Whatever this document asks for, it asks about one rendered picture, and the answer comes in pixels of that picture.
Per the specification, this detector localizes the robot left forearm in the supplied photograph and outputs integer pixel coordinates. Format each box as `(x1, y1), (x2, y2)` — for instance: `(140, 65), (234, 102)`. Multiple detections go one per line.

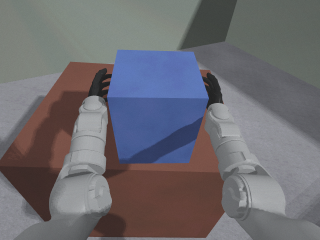
(49, 95), (108, 215)

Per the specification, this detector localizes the robot right forearm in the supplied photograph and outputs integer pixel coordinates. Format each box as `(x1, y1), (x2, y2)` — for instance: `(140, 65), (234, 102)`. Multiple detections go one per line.
(204, 103), (286, 208)

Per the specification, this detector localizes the robot right hand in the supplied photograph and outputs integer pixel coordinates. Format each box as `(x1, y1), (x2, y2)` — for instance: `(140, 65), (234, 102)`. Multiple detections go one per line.
(202, 72), (223, 110)

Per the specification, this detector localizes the pedestal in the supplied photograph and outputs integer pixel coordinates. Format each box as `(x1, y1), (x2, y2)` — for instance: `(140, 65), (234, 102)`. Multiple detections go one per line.
(0, 61), (225, 238)

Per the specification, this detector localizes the carton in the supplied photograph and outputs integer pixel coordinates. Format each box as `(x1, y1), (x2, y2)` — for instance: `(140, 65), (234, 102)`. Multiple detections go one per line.
(107, 49), (209, 164)

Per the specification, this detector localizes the robot left upper arm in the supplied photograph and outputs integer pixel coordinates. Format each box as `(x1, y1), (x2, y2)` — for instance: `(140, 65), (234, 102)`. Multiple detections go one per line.
(13, 173), (112, 240)

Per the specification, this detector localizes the robot left hand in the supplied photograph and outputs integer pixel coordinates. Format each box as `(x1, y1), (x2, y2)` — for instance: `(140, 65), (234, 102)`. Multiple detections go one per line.
(88, 68), (112, 102)

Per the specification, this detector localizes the robot right upper arm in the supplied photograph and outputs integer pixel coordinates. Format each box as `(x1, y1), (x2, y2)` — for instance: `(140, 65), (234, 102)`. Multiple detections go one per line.
(221, 173), (320, 240)

